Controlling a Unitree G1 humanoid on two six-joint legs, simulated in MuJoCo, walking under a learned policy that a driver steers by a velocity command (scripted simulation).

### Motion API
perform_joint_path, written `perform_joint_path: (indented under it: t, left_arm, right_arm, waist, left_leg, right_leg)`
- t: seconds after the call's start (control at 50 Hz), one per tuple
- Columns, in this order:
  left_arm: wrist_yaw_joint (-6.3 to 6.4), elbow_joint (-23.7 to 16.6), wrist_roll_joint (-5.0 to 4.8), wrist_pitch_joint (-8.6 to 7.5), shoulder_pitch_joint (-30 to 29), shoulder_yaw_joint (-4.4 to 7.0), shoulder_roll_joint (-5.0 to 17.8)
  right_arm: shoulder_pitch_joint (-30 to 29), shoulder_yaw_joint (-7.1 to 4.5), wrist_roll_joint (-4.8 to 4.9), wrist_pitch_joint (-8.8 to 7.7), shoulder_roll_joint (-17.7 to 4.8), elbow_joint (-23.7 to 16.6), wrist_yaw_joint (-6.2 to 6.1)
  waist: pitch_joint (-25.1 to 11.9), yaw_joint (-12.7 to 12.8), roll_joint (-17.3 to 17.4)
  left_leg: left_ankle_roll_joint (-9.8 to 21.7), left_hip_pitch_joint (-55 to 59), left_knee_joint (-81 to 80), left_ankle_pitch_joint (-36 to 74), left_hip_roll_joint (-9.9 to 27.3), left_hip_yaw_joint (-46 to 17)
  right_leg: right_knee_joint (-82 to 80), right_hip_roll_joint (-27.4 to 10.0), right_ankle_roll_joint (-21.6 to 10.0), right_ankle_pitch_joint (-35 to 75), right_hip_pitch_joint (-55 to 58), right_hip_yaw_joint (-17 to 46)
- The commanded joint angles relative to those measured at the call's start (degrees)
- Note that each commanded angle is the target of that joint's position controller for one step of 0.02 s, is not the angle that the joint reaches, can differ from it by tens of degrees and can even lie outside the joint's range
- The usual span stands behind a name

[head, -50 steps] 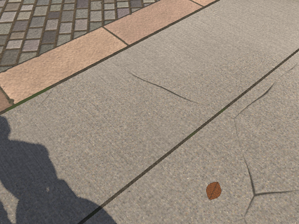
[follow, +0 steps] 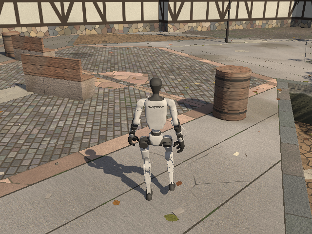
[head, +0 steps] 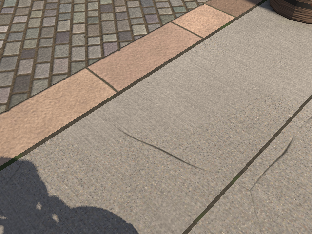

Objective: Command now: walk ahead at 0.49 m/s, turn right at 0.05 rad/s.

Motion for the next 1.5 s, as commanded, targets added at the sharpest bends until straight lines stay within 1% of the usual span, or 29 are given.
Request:
perform_joint_path:
  t: [0.02,0.12,0.24,0.28,0.32,0.34,0.36,0.38,0.4,0.44,0.52,0.64,0.76,0.82,0.84,0.86,0.88,0.9,0.94,1.04,1.26,1.3,1.34,1.36,1.38,1.4,1.42,1.44,1.5]
  left_arm:
    - [0.31,-2.2,0.53,0.38,2.4,0.67,2.3]
    - [-0.87,-4.9,-0.25,0.10,-7.3,0.22,1.5]
    - [-3.34,-9.7,-0.77,0.06,-14.1,0.02,1.9]
    - [-4.04,-10.3,-0.59,-0.04,-11.7,0.60,3.2]
    - [-3.94,-6.6,-0.64,0.04,3.6,3.49,7.8]
    - [-3.02,-4.9,-0.45,0.44,14.3,5.59,14.2]
    - [-3.04,-5.9,-0.64,0.31,14.1,5.97,17.3]
    - [-3.00,-5.8,-0.20,0.26,14.6,4.50,12.0]
    - [-2.62,-6.5,0.25,0.20,12.0,3.86,9.3]
    - [-2.76,-9.1,0.45,0.13,3.9,2.92,6.7]
    - [-2.12,-9.9,0.11,-0.08,3.5,3.15,7.8]
    - [-0.33,-9.0,-0.48,0.71,9.1,3.79,9.4]
    - [0.33,-8.4,-0.77,1.66,11.1,4.07,9.5]
    - [0.37,-9.9,-0.33,2.39,8.5,3.52,7.8]
    - [0.05,-11.4,0.54,2.21,7.4,2.33,4.9]
    - [-0.12,-12.6,-1.07,1.57,15.9,1.19,1.2]
    - [0.08,-11.1,-1.75,1.35,17.3,1.75,6.2]
    - [0.06,-11.1,-1.47,1.56,11.9,2.60,9.5]
    - [0.05,-12.4,0.21,1.63,5.5,2.57,7.9]
    - [-0.65,-13.7,0.04,2.02,4.4,1.79,4.0]
    - [-2.86,-19.5,-0.70,0.47,-12.9,0.92,3.6]
    - [-3.11,-19.4,-0.49,0.25,-10.8,1.52,5.0]
    - [-2.43,-15.4,0.30,0.32,2.5,3.82,9.0]
    - [-1.59,-13.6,1.05,0.70,13.6,5.18,13.8]
    - [-1.83,-13.2,1.23,0.92,14.5,5.45,17.2]
    - [-2.03,-13.2,0.58,0.81,14.4,4.20,11.9]
    - [-2.04,-13.5,0.36,0.64,10.6,3.36,9.7]
    - [-2.21,-13.8,0.51,0.53,6.9,2.83,8.2]
    - [-2.61,-12.9,1.30,-0.73,2.1,2.50,6.0]
  right_arm:
    - [-2.5,-1.28,-0.04,-0.97,-7.8,-3.2,-1.14]
    - [2.2,-1.56,0.51,-0.48,-9.5,-1.7,-2.03]
    - [4.8,-2.06,0.72,1.16,-10.2,0.1,-2.24]
    - [2.5,-2.45,0.83,1.88,-11.6,-0.9,-2.45]
    - [0.9,-2.13,0.29,2.80,-11.0,-2.4,-2.95]
    - [1.1,-1.23,-0.79,2.36,-9.7,-4.7,-3.25]
    - [5.4,1.14,-0.71,0.04,-2.3,-6.4,-2.18]
    - [1.5,-0.28,0.78,-2.54,-8.8,-6.7,-1.21]
    - [-4.0,-0.84,2.50,-3.65,-10.7,-8.9,-0.92]
    - [-6.5,-1.35,0.79,-3.29,-10.3,-9.4,-1.82]
    - [-6.2,-1.66,-0.53,-0.41,-7.8,-11.4,-2.17]
    - [-19.7,-1.10,-0.18,-0.50,-5.6,-16.1,-2.11]
    - [-23.4,-2.06,0.56,-1.80,-8.8,-19.0,-0.98]
    - [-12.5,-3.67,0.10,-2.64,-11.5,-16.6,-1.37]
    - [-3.1,-4.57,-0.59,-2.62,-14.6,-15.7,-1.87]
    - [2.6,-5.73,-0.96,-1.70,-18.5,-14.1,-1.91]
    - [2.0,-4.70,0.31,-1.46,-13.6,-14.4,-1.56]
    - [-0.2,-3.74,0.57,-1.21,-9.8,-15.0,-1.59]
    - [-4.7,-2.80,-0.08,-0.57,-7.6,-14.8,-1.10]
    - [-4.3,-3.13,0.40,-1.34,-9.0,-12.4,-0.70]
    - [3.7,-3.39,1.93,1.32,-12.9,-7.6,-1.20]
    - [3.0,-3.62,2.16,1.95,-13.9,-7.2,-1.45]
    - [2.2,-3.06,2.04,2.28,-12.8,-7.4,-1.80]
    - [1.6,-1.64,0.34,1.91,-9.6,-9.4,-1.95]
    - [7.4,0.09,0.61,0.58,-3.9,-10.3,-1.68]
    - [4.5,-1.41,1.88,-0.29,-10.2,-9.6,-1.30]
    - [0.4,-1.95,2.89,-0.54,-11.7,-10.9,-1.04]
    - [-1.7,-1.89,2.52,-0.29,-10.9,-10.8,-1.22]
    - [-0.2,-2.06,1.95,1.97,-8.1,-10.0,-1.42]
  waist:
    - [2.8,2.8,4.4]
    - [2.9,-1.0,4.7]
    - [5.1,-2.7,4.7]
    - [2.9,-0.4,6.2]
    - [-6.1,7.0,5.3]
    - [-13.1,10.4,-2.8]
    - [-20.0,5.9,-16.7]
    - [-20.2,8.2,-9.6]
    - [-13.0,7.8,-6.8]
    - [-6.7,3.3,3.3]
    - [-3.0,0.1,1.3]
    - [-0.2,4.4,-2.0]
    - [0.2,4.8,-3.6]
    - [-5.4,-0.8,-4.4]
    - [-13.3,-4.9,0.3]
    - [-20.9,-1.6,19.6]
    - [-18.5,-1.9,17.8]
    - [-10.8,-3.1,10.7]
    - [-1.8,-1.3,3.6]
    - [-0.2,1.7,7.0]
    - [2.8,-3.1,7.7]
    - [1.8,-0.8,8.2]
    - [-6.4,6.1,6.3]
    - [-15.2,10.1,-1.6]
    - [-20.1,6.1,-15.7]
    - [-17.5,8.0,-9.2]
    - [-10.2,7.1,-6.5]
    - [-6.7,5.5,-2.2]
    - [-2.6,1.1,-3.2]
  left_leg:
    - [9.9,-4.8,-11.6,4.2,16.5,-11.9]
    - [6.6,2.6,-11.0,5.6,16.6,-6.2]
    - [4.7,15.9,-5.7,8.9,21.2,-3.0]
    - [3.2,16.4,0.6,23.7,21.1,-0.7]
    - [0.3,10.7,21.0,40.0,17.0,4.1]
    - [-2.5,-4.9,41.6,23.6,13.8,5.9]
    - [-5.6,-29.6,61.5,-20.6,0.9,0.1]
    - [-3.3,-36.0,65.8,-21.4,4.7,-10.2]
    - [-2.0,-38.4,64.9,-17.3,7.1,-9.4]
    - [-2.5,-32.0,54.7,-10.7,11.6,-8.8]
    - [-5.7,-26.6,44.5,-7.1,11.8,-7.5]
    - [-7.2,-23.7,19.2,11.9,7.3,-6.3]
    - [-5.3,-19.7,10.7,8.2,5.8,-8.6]
    - [-1.9,-3.0,7.5,4.4,6.4,-7.5]
    - [1.7,12.3,9.1,2.4,15.3,-15.3]
    - [10.9,32.7,5.8,-7.3,28.2,-40.3]
    - [10.8,31.5,2.4,-18.3,29.8,-48.3]
    - [8.4,24.0,1.3,-18.3,27.3,-40.3]
    - [5.9,9.2,-1.7,-6.2,21.6,-27.2]
    - [8.2,2.2,-6.9,6.2,19.0,-16.7]
    - [5.0,8.3,-4.9,9.5,19.9,-9.1]
    - [3.9,10.0,-1.2,15.7,20.6,-8.9]
    - [1.2,5.6,14.9,28.0,16.2,-4.2]
    - [-1.4,-7.0,34.1,11.8,12.7,-1.1]
    - [-4.0,-28.0,51.0,-24.4,3.6,-3.4]
    - [-3.4,-34.3,57.6,-25.2,6.7,-9.2]
    - [-2.8,-36.6,57.8,-19.8,9.2,-8.5]
    - [-3.0,-34.1,55.4,-14.9,11.4,-7.8]
    - [-4.1,-26.4,50.6,-8.0,13.8,-8.8]
  right_leg:
    - [-7.9,-2.5,1.5,8.8,-2.1,0.3]
    - [-23.8,-0.1,1.0,18.6,-1.7,-2.0]
    - [-30.0,1.7,-2.0,9.2,-5.9,-2.7]
    - [-30.9,4.3,-3.8,3.6,0.5,-6.0]
    - [-33.7,10.0,-6.7,5.3,22.3,-9.1]
    - [-34.8,-0.9,-11.4,6.9,41.0,8.0]
    - [-45.0,-13.4,-22.2,-2.7,59.6,41.0]
    - [-48.1,-12.4,-19.6,-3.9,60.3,41.6]
    - [-47.4,-10.1,-16.8,1.5,54.3,32.1]
    - [-49.1,-5.9,-14.2,13.9,38.2,20.4]
    - [-52.9,-2.4,-14.7,21.3,27.0,14.2]
    - [-52.4,1.9,-10.5,13.5,24.0,10.7]
    - [-45.9,-1.5,-8.9,9.4,31.1,19.0]
    - [-34.9,2.4,-6.3,16.7,29.7,18.9]
    - [-19.7,6.0,-4.2,10.4,22.1,14.4]
    - [-1.6,14.0,-0.2,-17.1,0.7,7.4]
    - [7.5,9.8,0.2,-21.3,-7.1,8.8]
    - [10.0,7.9,0.5,-16.0,-8.8,8.5]
    - [5.7,4.6,0.6,-9.0,-5.2,5.7]
    - [-4.9,1.6,1.0,-4.1,-1.9,2.3]
    - [-32.1,3.8,0.0,8.3,3.1,-3.2]
    - [-35.1,5.2,-1.7,5.4,8.0,-4.3]
    - [-37.9,6.9,-4.6,7.5,28.5,-5.5]
    - [-36.5,-5.3,-8.8,10.4,45.9,8.5]
    - [-44.1,-16.1,-17.1,-0.3,59.0,34.3]
    - [-46.6,-15.0,-16.1,-6.1,56.5,35.9]
    - [-47.2,-13.4,-13.7,-2.9,49.8,26.6]
    - [-48.7,-10.7,-12.2,2.2,42.4,19.9]
    - [-54.8,-7.5,-11.1,9.2,29.8,9.8]
Keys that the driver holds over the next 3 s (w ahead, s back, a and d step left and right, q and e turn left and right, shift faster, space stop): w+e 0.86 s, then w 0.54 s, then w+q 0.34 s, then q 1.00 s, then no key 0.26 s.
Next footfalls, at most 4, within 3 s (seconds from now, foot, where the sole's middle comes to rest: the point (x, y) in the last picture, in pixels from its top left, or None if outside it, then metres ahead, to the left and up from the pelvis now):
0.32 right None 0.34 -0.18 -0.78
0.84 left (172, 200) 0.67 -0.07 -0.78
1.34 right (244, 179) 0.77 -0.42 -0.78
1.90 left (213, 122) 1.13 -0.33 -0.78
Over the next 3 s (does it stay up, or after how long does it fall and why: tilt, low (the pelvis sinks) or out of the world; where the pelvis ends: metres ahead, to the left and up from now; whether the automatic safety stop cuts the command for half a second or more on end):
stays up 1.04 -0.38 0.00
